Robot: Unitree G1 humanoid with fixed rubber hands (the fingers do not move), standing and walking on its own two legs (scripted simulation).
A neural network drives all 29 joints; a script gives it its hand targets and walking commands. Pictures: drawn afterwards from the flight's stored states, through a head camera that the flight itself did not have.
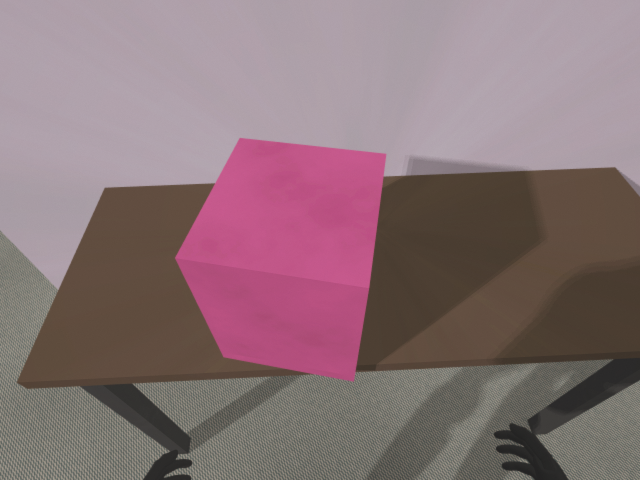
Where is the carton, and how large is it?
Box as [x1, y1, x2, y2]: [175, 138, 385, 381]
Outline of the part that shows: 239,138 175,257 181,271 223,356 353,381 369,285 385,154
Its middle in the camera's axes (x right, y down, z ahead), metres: -0.03 +0.03 +0.55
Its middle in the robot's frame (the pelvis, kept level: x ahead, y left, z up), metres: +0.40 +0.05 +0.03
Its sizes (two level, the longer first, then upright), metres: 0.210 0.200 0.250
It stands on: a table, 0.66 m high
